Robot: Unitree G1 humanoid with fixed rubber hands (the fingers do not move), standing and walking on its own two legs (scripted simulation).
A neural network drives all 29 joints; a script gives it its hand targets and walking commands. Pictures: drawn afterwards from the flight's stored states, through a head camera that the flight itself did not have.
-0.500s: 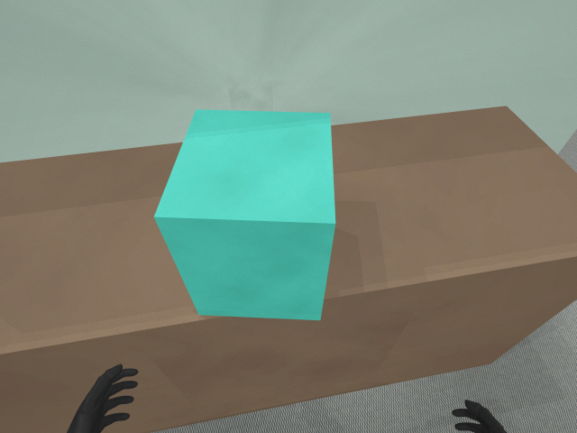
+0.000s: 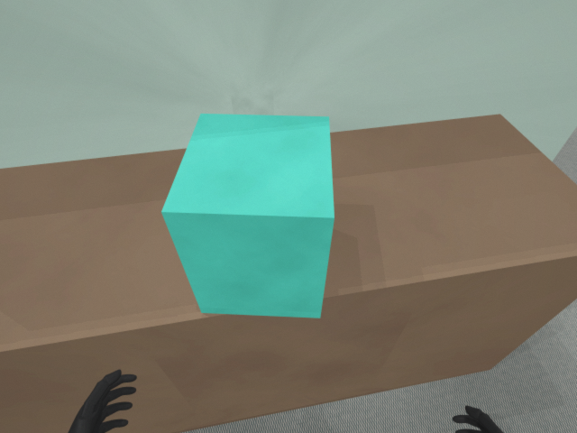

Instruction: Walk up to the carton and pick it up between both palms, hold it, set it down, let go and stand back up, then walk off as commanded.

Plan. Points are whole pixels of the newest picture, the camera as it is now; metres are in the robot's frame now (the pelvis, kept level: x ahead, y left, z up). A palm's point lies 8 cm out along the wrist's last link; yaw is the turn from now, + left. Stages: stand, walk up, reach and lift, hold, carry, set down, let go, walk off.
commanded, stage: stand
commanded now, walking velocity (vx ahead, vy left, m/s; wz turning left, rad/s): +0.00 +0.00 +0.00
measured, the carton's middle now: (262, 219) +0.43 +0.03 +0.05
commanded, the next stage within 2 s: walk off in 1.28 s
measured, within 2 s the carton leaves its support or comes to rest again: neither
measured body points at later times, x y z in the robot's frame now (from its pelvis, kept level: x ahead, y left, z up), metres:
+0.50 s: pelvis -0.02 +0.00 +0.00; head -0.03 +0.00 +0.45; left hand +0.14 +0.27 -0.07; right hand +0.09 -0.29 -0.11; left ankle +0.01 +0.10 -0.74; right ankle -0.02 -0.09 -0.74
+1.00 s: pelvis -0.03 +0.01 +0.00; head -0.05 +0.00 +0.45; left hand +0.12 +0.28 -0.08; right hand +0.07 -0.29 -0.11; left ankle +0.01 +0.10 -0.74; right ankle -0.02 -0.09 -0.74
